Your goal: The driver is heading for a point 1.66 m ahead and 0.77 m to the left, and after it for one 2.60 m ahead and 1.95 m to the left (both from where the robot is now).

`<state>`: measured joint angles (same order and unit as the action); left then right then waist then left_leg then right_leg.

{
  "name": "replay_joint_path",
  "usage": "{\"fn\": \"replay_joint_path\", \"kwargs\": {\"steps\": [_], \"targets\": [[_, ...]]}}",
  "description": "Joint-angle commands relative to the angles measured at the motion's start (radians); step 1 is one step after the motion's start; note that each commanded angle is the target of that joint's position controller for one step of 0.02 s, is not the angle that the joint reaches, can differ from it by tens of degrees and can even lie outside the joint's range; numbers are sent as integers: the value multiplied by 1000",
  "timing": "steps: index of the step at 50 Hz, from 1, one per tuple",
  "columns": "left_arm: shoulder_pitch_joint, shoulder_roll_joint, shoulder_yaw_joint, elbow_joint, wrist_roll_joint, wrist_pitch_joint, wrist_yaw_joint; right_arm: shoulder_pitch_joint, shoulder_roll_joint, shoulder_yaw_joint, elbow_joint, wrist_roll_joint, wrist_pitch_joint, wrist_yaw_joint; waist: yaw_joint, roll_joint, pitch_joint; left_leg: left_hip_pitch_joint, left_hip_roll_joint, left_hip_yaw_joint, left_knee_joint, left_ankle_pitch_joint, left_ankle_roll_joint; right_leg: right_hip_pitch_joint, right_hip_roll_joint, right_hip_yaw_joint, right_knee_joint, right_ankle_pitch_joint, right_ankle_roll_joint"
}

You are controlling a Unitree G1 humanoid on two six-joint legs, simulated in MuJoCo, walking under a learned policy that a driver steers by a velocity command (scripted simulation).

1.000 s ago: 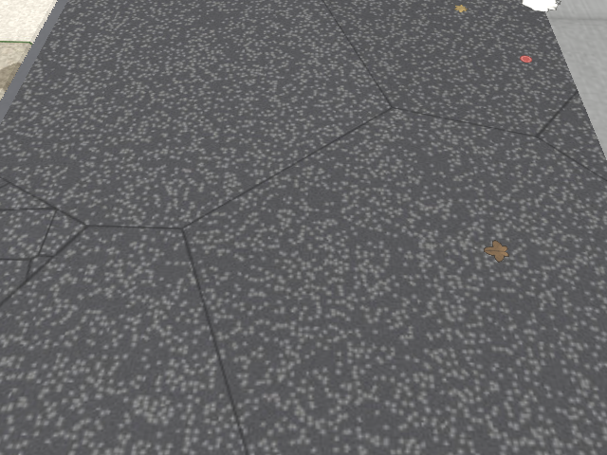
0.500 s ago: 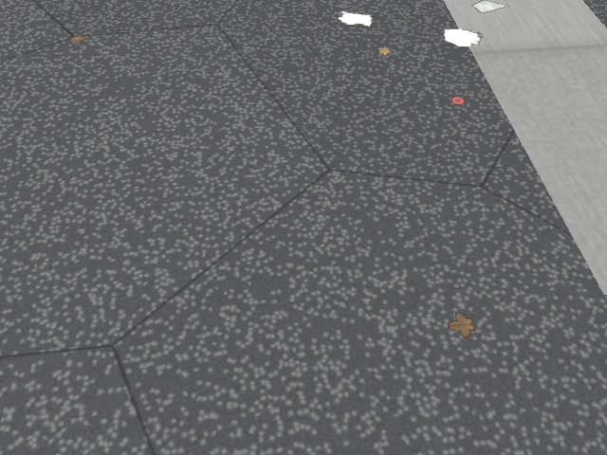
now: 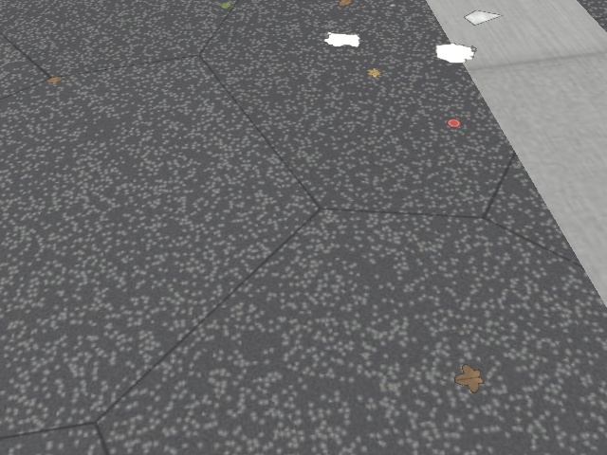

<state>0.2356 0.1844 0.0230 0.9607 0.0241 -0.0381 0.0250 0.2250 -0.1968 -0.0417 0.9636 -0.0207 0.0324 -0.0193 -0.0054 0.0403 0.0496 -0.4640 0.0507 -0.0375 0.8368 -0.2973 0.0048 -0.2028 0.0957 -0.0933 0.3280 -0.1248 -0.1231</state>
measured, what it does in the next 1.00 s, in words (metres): steps on the spot, turning left: left foot, then right foot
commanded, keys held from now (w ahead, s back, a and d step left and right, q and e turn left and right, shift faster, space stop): q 0.94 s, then no key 0.02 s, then w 0.04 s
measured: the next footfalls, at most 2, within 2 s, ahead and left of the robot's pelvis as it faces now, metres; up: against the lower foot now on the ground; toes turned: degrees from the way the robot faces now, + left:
left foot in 0.26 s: +0.00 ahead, +0.12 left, +0.00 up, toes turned +10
right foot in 0.80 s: +0.09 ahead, -0.05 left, +0.00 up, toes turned +32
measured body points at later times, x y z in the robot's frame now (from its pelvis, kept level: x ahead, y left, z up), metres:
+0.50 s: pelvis +0.00 +0.05 +0.00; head +0.03 +0.09 +0.45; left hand +0.01 +0.34 -0.14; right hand +0.14 -0.20 -0.11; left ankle -0.04 +0.12 -0.74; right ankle +0.03 -0.09 -0.67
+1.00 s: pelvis +0.00 +0.00 +0.00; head +0.05 -0.01 +0.45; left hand -0.04 +0.30 -0.09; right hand +0.24 -0.19 -0.14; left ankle -0.10 +0.09 -0.66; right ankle +0.05 -0.08 -0.74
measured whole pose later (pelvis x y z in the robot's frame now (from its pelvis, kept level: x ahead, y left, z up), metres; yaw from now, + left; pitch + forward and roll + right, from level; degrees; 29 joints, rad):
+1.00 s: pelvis +0.00 +0.00 +0.00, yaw +34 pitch +0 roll +1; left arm 0.18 0.26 0.02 0.73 0.02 0.02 0.04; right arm 0.22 -0.35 -0.10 0.80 -0.02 0.07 0.03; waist -0.01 0.06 0.07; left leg -0.45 -0.09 -0.10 1.11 -0.41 -0.03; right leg -0.19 0.00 -0.04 0.40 -0.21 -0.05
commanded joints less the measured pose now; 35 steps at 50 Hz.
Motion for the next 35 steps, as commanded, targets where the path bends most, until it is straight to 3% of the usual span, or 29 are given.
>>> {"fn": "replay_joint_path", "kwargs": {"steps": [1, 4, 8, 11, 12, 13, 14, 15, 16, 17, 19, 21, 26, 35], "targets": [[52, 160, 38, -41, -1, 11, 22, -6, -86, -19, -54, -3, 0, -2, 24, -106, -46, 12, -2, 23, -1, -64, 0, 55, -346, 200, -113, 101, -111], [58, 171, 46, -46, -1, 22, 32, -11, -74, -18, -68, 0, -1, -2, 32, -101, -40, 11, -14, 48, -32, -147, 4, 95, -372, 203, -74, 128, -138], [48, 193, 58, -53, 0, 32, 38, 12, -64, -20, -84, 14, -6, -4, 29, -120, -83, 70, -41, 87, -117, -186, 16, 148, -394, 174, 10, 327, -136], [18, 214, 69, -58, -5, 45, 40, 63, -56, -19, -87, 17, -17, 0, -13, -123, -99, 208, -60, 107, -354, -19, 44, 100, -372, 103, 110, 322, -68], [23, 212, 72, -58, -3, 49, 35, 70, -90, -26, -91, 11, -23, 0, -18, -82, -85, 276, -36, 38, -482, 88, 66, 29, -340, 61, 181, 208, -5], [37, 163, 64, -83, -1, 53, 25, 83, -189, -48, -103, -6, -30, -5, 2, 111, -90, 390, 152, -223, -566, 276, 122, -156, -245, -32, 388, -85, 76], [-62, 117, 50, -144, -15, 61, 38, 123, -284, -73, -104, -4, -26, -2, -47, 253, -15, 379, 352, -459, -553, 714, 288, -371, -53, -41, 532, -494, 126], [-73, 137, 50, -139, -3, 72, 37, 168, -254, -72, -89, -2, -22, -4, -48, 96, -26, 379, 331, -393, -526, 781, 348, -371, -91, 68, 703, -499, 136], [-53, 138, 52, -128, -11, 75, 29, 110, -218, -64, -101, 9, -19, -7, -12, 39, -19, 362, 256, -307, -516, 725, 323, -378, -103, 100, 748, -417, 142], [-45, 148, 55, -124, -18, 70, 23, 34, -202, -59, -124, 9, -10, -9, 19, 22, -4, 351, 187, -251, -515, 663, 272, -390, -110, 113, 740, -344, 145], [-34, 181, 64, -123, 4, 67, 10, -9, -183, -54, -154, 17, -8, -7, 25, 52, -52, 401, 133, -215, -495, 729, 243, -392, -104, 111, 763, -276, 157], [-36, 174, 62, -135, -1, 70, 4, 29, -194, -59, -154, 21, -13, -1, 13, 30, -91, 435, 129, -223, -483, 756, 245, -391, -101, 113, 775, -253, 169], [-94, 171, 55, -184, -10, 80, 8, 90, -228, -69, -154, 13, -14, -4, -21, 66, -77, 469, 124, -302, -478, 670, 246, -416, -103, 128, 654, -263, 182], [-121, 183, 42, -250, -22, 67, 13, 41, -271, -83, -204, 1, 1, 12, -23, 90, -88, 354, 96, -449, -449, 560, 227, -230, -55, 155, 441, -296, 148]]}}
Keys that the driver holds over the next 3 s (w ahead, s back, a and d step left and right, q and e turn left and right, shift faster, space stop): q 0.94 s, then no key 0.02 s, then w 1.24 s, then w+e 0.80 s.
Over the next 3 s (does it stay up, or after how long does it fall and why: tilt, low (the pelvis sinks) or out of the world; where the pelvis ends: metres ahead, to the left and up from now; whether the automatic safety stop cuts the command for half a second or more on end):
stays up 0.76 0.52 -0.01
